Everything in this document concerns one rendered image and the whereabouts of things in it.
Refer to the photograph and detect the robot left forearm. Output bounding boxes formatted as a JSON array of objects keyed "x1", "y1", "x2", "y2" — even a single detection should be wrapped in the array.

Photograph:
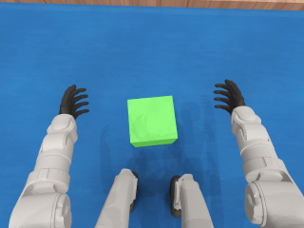
[{"x1": 9, "y1": 114, "x2": 78, "y2": 228}]

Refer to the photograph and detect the robot right forearm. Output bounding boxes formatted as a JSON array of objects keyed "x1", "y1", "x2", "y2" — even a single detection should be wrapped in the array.
[{"x1": 231, "y1": 105, "x2": 304, "y2": 200}]

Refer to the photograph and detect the carton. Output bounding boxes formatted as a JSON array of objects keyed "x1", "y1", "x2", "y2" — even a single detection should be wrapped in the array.
[{"x1": 127, "y1": 95, "x2": 178, "y2": 147}]

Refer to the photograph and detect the left robot upper arm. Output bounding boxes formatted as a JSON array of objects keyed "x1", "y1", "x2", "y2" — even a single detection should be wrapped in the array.
[{"x1": 10, "y1": 192, "x2": 72, "y2": 228}]

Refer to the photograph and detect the right robot upper arm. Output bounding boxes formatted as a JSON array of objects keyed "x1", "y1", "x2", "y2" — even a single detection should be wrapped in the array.
[{"x1": 244, "y1": 180, "x2": 304, "y2": 228}]

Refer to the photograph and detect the left robot thigh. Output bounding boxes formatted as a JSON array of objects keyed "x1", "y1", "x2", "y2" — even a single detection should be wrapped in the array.
[{"x1": 94, "y1": 173, "x2": 138, "y2": 228}]

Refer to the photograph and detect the right robot hand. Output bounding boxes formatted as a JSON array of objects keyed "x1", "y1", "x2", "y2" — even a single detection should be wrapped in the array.
[{"x1": 214, "y1": 79, "x2": 246, "y2": 116}]

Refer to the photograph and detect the left robot foot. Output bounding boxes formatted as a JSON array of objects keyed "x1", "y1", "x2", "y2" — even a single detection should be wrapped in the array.
[{"x1": 129, "y1": 171, "x2": 139, "y2": 213}]

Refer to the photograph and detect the left robot hand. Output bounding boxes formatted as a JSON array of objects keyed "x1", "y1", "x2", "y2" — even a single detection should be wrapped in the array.
[{"x1": 59, "y1": 85, "x2": 89, "y2": 121}]

